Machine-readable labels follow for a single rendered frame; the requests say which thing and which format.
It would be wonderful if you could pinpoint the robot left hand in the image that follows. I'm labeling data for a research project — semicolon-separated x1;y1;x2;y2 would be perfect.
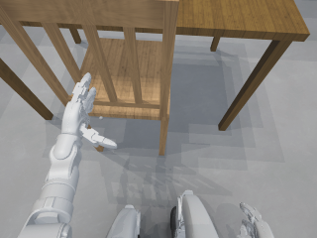
61;72;117;149

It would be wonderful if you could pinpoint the left robot thigh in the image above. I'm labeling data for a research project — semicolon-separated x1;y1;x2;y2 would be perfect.
105;208;141;238

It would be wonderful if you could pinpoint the robot left forearm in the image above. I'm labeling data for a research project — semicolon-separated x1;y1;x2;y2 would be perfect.
17;133;83;238

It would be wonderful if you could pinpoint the table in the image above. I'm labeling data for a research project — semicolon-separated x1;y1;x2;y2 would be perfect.
0;0;310;131

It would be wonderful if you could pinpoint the chair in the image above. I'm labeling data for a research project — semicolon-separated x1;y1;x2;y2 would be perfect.
0;0;179;156

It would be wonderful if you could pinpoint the robot right hand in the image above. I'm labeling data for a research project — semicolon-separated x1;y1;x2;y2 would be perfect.
237;202;274;238

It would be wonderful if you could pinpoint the robot right shin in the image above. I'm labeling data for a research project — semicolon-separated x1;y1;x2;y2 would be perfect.
174;190;193;238

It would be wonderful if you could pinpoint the robot left upper arm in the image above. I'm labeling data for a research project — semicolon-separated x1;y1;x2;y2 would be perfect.
19;222;72;238

